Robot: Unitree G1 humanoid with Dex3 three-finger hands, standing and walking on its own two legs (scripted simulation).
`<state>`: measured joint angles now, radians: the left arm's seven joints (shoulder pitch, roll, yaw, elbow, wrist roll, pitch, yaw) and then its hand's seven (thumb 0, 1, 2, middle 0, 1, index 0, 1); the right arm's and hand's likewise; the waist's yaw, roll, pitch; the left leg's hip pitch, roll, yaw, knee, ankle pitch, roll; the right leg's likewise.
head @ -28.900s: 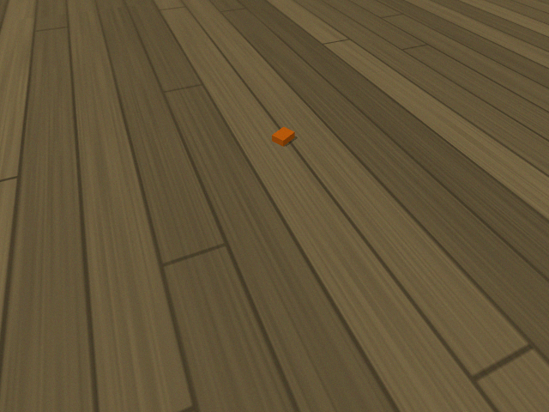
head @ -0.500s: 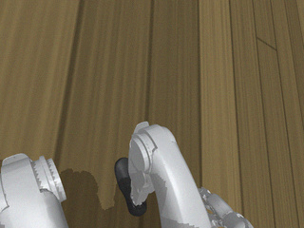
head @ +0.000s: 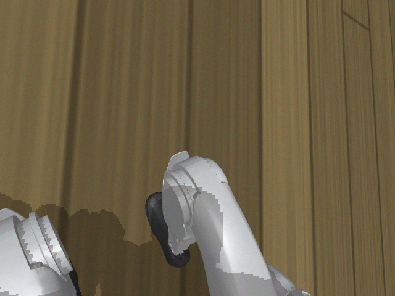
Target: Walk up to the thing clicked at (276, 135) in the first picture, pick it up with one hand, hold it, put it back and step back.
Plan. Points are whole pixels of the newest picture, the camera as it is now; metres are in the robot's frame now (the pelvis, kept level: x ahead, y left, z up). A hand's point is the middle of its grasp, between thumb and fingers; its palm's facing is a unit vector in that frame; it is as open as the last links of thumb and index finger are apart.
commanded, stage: rest palm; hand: left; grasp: from above
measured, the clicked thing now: out of the picture +0.47 +0.41 -0.29
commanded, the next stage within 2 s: none
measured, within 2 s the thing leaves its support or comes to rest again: neither
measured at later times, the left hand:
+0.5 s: hand out of the picture +0.45 +0.39 -0.24, palm faces -0.43 -0.14 -0.89, open 14.3 cm
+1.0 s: hand out of the picture +0.45 +0.39 -0.24, palm faces -0.45 -0.16 -0.88, open 14.2 cm
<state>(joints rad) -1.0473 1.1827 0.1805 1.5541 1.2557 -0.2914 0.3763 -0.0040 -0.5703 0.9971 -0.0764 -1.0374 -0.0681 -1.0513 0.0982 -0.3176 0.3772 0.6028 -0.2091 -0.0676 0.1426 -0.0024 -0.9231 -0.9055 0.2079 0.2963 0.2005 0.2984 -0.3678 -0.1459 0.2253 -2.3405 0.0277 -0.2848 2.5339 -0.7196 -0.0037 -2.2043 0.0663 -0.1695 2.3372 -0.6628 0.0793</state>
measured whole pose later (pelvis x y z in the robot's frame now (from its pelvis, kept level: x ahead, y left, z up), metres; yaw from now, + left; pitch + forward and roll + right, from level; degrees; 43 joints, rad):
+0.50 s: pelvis +0.00 +0.00 -0.01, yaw -1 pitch +27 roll -16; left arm -1.11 1.20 0.12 1.66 1.30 -0.28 0.49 0.00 -0.56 1.00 -0.08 -1.02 -0.06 -1.03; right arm 0.07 -0.34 0.37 0.61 -0.22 -0.12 0.15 0.00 -0.92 -0.90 0.20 0.30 0.20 0.30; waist -0.38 -0.16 0.21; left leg -2.36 0.03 -0.29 2.55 -0.71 0.01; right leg -2.21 0.07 -0.17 2.34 -0.65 0.08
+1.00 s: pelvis +0.00 +0.00 +0.00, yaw -1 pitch +27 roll -17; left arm -1.09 1.21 0.13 1.64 1.28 -0.30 0.45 0.00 -0.53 0.99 -0.08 -1.02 -0.07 -1.03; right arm 0.07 -0.34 0.38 0.60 -0.23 -0.11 0.15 0.00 -0.92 -0.90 0.21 0.30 0.20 0.30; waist -0.38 -0.16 0.22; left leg -2.35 0.03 -0.29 2.55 -0.71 0.01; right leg -2.20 0.07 -0.18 2.34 -0.65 0.09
